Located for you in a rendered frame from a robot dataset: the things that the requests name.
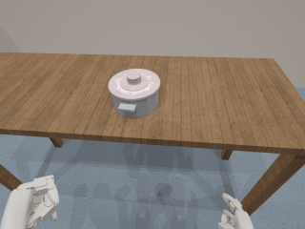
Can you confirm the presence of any pot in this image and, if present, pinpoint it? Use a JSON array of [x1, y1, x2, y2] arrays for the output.
[[112, 90, 159, 118]]

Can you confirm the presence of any left robot hand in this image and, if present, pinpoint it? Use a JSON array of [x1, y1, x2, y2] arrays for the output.
[[0, 175, 59, 229]]

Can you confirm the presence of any knob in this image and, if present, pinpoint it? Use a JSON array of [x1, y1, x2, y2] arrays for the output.
[[126, 72, 141, 84]]

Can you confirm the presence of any table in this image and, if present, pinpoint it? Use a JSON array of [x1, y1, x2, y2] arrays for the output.
[[0, 52, 305, 216]]

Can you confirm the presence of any right robot hand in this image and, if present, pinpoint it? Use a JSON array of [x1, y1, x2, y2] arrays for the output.
[[218, 193, 254, 229]]

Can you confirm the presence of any lid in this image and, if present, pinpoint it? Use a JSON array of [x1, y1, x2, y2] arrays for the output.
[[108, 69, 160, 101]]

